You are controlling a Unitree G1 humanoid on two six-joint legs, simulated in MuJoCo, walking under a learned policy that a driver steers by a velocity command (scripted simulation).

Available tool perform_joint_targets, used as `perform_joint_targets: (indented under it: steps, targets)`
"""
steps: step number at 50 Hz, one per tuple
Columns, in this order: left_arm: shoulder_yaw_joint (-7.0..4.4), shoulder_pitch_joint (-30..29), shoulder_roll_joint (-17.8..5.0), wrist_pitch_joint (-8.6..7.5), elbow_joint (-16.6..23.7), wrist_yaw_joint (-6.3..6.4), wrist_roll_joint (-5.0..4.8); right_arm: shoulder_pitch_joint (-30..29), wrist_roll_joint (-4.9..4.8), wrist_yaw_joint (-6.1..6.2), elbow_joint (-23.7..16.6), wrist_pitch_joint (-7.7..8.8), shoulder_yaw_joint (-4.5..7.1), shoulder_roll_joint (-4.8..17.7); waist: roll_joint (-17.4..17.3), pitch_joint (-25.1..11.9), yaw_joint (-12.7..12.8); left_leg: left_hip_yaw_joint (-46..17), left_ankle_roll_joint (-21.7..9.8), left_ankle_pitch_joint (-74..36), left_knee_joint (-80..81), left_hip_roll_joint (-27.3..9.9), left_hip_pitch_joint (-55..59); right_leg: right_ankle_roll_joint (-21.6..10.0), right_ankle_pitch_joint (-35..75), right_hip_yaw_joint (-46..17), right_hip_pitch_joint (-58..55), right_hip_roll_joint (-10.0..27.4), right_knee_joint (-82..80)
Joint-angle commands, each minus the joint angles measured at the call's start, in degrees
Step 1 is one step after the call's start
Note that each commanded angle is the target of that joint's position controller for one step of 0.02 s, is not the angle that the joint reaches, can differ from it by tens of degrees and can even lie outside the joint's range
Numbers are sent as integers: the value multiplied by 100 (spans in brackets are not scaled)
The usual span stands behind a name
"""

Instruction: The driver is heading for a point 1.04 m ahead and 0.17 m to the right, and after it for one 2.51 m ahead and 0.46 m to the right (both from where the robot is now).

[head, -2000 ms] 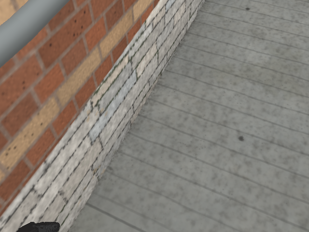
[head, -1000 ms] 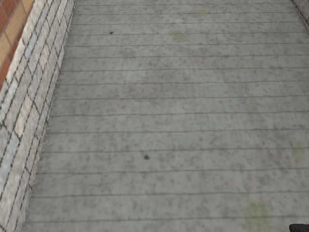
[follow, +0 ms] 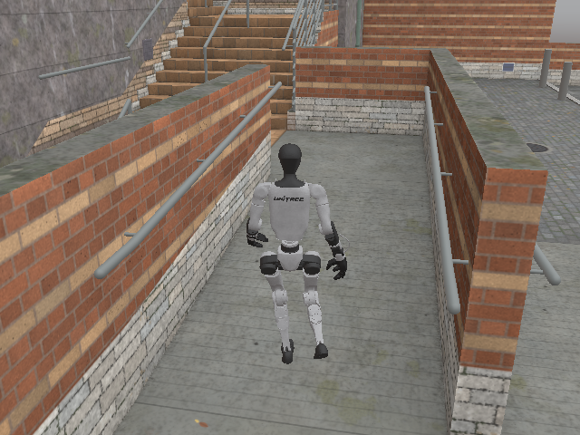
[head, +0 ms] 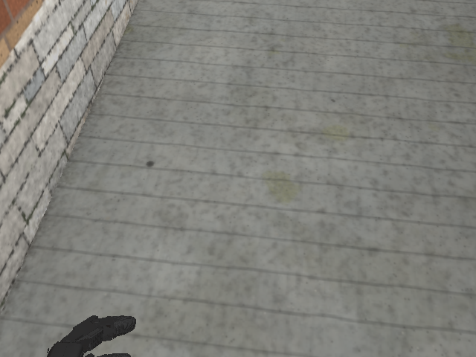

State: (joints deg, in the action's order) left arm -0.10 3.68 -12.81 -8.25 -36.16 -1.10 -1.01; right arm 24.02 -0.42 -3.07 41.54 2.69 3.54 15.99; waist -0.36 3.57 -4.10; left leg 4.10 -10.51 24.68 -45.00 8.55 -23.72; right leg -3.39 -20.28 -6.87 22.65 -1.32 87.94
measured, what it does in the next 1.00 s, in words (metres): climbs, turning right: right foot 0.04 m higher, then left foot 0.03 m higher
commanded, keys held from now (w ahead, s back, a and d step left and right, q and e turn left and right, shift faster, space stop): w+shift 0.04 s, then w+e+shift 0.64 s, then w+shift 0.20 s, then w+q+shift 0.12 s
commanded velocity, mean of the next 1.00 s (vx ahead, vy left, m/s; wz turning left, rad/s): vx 1.00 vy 0.00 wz -0.35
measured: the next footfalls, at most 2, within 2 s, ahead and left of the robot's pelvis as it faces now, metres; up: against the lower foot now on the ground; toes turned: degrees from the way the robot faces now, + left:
right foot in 0.34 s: +0.53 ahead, -0.13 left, +0.04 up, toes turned +0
left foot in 0.74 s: +0.94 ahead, -0.03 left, +0.07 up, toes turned -27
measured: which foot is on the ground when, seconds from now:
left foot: down 0.00-0.32, up 0.34-0.72, down 0.74-1.00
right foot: up 0.00-0.32, down 0.34-0.76, up 0.78-1.00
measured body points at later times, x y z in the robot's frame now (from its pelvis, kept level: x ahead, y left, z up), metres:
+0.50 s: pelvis +0.46 -0.09 +0.07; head +0.48 -0.08 +0.51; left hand +0.48 +0.18 -0.06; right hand +0.66 -0.32 +0.00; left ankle +0.42 +0.07 -0.54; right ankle +0.48 -0.13 -0.66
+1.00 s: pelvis +0.89 -0.17 +0.11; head +0.88 -0.19 +0.56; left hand +1.21 -0.07 +0.07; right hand +0.71 -0.39 -0.03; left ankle +0.90 -0.01 -0.63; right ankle +0.93 -0.33 -0.55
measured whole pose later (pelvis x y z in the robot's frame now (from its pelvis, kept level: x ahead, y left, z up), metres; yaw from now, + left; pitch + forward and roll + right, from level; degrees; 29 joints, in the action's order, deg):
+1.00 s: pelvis +0.89 -0.17 +0.11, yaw -24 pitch +1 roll +4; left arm 0.2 2.8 -16.7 -4.8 -33.3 -1.8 0.1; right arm 31.5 -1.1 0.2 48.8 5.6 4.4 16.7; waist 1.4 -0.8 -5.1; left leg -2.0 -1.2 20.1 -19.5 2.7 -5.0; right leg -2.4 -15.0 -3.7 42.9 5.3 63.7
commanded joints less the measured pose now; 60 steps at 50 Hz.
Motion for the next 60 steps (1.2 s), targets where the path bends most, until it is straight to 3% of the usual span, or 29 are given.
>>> perform_joint_targets:
  steps: [1,6,10,13,15,16,17,18,19,20,22,26,30,34,36,37,38,39,40,42,44,46,49,52,55,56,57,58,60]
  targets:
    - [-125,528,-571,2,587,-3,127,-565,24,83,-678,315,68,613,882,-33,933,-3872,-905,458,3136,-1543,675,156,352,-271,1819,398,-449]
    - [50,-555,-211,220,825,119,205,20,-34,324,-228,253,-158,175,49,180,227,-1525,-395,-1879,3327,-921,403,542,1640,841,1827,691,-2428]
    - [78,-1784,-128,180,1055,-46,-86,574,21,380,176,210,-173,372,-429,181,-445,-1172,-159,-2938,3856,-1428,1993,328,2103,1381,1913,434,-4563]
    - [-194,-1339,-634,164,991,-164,-139,370,236,328,317,206,-152,725,-1009,-399,27,-580,164,-7262,3117,-1776,3225,-108,1619,1787,1435,-137,-4662]
    - [-421,167,-1088,270,704,-158,-240,-214,445,377,189,155,-85,917,-1619,-1205,984,-366,258,-9584,1680,-1998,3459,-364,1038,1772,237,-398,-4301]
    - [-560,1780,-1348,354,251,-134,-226,-914,437,400,-13,117,-7,1141,-1423,-1727,1860,-139,383,-9803,155,-1914,2844,-512,1442,1509,-1390,-378,-4703]
    - [-662,3359,-1611,464,-324,-80,-198,-1522,447,434,-296,177,20,1176,-323,-2002,2506,-296,574,-7233,-2193,-1376,1197,-622,1453,535,-3366,-58,-4949]
    - [-477,3400,-1422,487,-668,-112,-119,-1120,622,234,-336,394,-389,-308,1946,-1747,1473,-722,707,515,-4248,-355,-975,-762,719,-700,-4251,383,-4637]
    - [-398,2453,-1137,387,-190,-41,221,-254,-38,35,-746,661,-455,-300,2885,-2356,624,-1480,651,412,-5113,-136,-2654,-1897,-2121,-4736,-4760,1525,-7025]
    - [-416,2306,-772,344,-100,-19,233,-897,-173,22,-672,766,-337,497,1211,-1469,1015,-1461,448,-475,-4753,-580,-2718,-1664,-2668,-4737,-4124,1561,-7739]
    - [-340,2047,-668,201,-214,-188,127,-1815,77,103,-979,761,-361,303,-782,-506,543,-1335,484,-947,-3931,-871,-2082,-1367,-986,-3418,-2178,1047,-7667]
    - [-245,1748,-469,216,-302,-115,-66,-1601,212,189,-1143,564,-402,114,-180,-19,-25,-954,906,-918,-3110,-1196,-1812,-1445,430,-1929,-589,246,-7678]
    - [-261,2176,-573,326,-489,127,-116,-3217,257,292,-1813,588,-520,-204,141,220,620,-337,1364,-1900,-609,-819,-886,-1211,1696,-1508,333,-132,-7863]
    - [-282,2422,-771,363,-761,209,-166,-3403,-114,361,-1964,575,-228,236,685,-456,664,-444,1486,-2458,1345,-290,730,-860,2966,-1880,-544,131,-7350]
    - [-292,2115,-922,383,-771,233,-85,-2227,-175,423,-1739,575,44,682,927,-1294,-104,-287,1147,-2108,1511,-327,1929,-532,5459,-1491,-1197,113,-5783]
    - [-293,1606,-1023,422,-549,217,142,-556,-198,460,-1369,535,147,873,1122,-2159,-914,-880,705,-1717,1080,-1013,3600,-382,5507,-1452,-637,172,-4226]
    - [-131,2247,-261,339,-418,182,214,619,1,452,-965,525,261,1301,-672,-3526,-619,-3502,-280,-13,1274,-2578,5928,-140,2429,-1017,919,-361,-2064]
    - [44,2780,-65,328,-437,63,-144,522,-8,354,-777,524,238,1146,-2476,-3745,-362,-6147,-890,1970,2572,-3335,6151,6,-613,-687,2019,-470,-879]
    - [-90,2126,-527,333,-416,75,-244,-7,-27,450,-845,489,164,545,-1756,-2102,-448,-5719,-675,2558,2765,-3007,5104,-74,-291,-460,2867,-33,-382]
    - [-36,853,-423,294,-51,12,47,-31,164,414,-422,469,109,328,-104,-659,-334,-3854,-327,667,2953,-2485,3260,-181,-121,-60,2793,230,-360]
    - [16,744,-134,355,116,-83,-48,-285,202,295,-155,505,-46,-147,-130,-175,243,-3010,-184,149,3264,-2185,2077,-218,-191,-175,2391,516,-695]
    - [113,655,4,406,281,-93,-45,-487,-31,221,-18,497,-135,-298,-338,173,602,-2644,-232,-63,3534,-2020,1221,-105,-371,-127,2318,778,-1225]
    - [216,507,-194,294,577,-117,195,-1035,-124,326,-264,505,65,562,-135,203,948,-2072,-178,-710,3787,-1786,-64,205,938,46,1261,970,-2918]
    - [95,170,-592,214,557,-110,96,-598,-206,331,-220,532,249,1234,-86,45,773,-1815,-79,-988,4074,-1786,-481,453,1231,570,-626,509,-4243]
    - [-356,1522,-1335,218,245,54,-59,-323,-38,257,-120,422,66,919,-108,-824,1614,-1387,334,-3041,1624,-1435,-149,326,743,875,-2535,150,-4833]
    - [-505,2783,-1603,249,15,138,-4,-375,93,256,-251,449,-56,606,281,-1675,2162,-1194,658,-2705,-497,-1172,-1208,187,183,51,-4228,860,-4752]
    - [-562,2930,-2195,290,18,110,181,682,-147,275,-423,529,-279,-319,2398,-2554,1333,-1143,803,323,-2798,-706,-2146,-663,-2066,-3435,-4824,2541,-6398]
    - [-495,2720,-1782,288,48,77,104,492,-392,305,-372,459,-219,36,1899,-2251,1348,-1333,828,13,-3990,-802,-2791,-850,-3502,-4928,-4365,2712,-7556]
    - [-352,2080,-1154,295,-203,77,54,-438,-331,381,-581,303,-191,121,838,-739,1068,-837,849,-687,-4699,-1408,-3441,-717,-1904,-3017,-3066,2568,-7328]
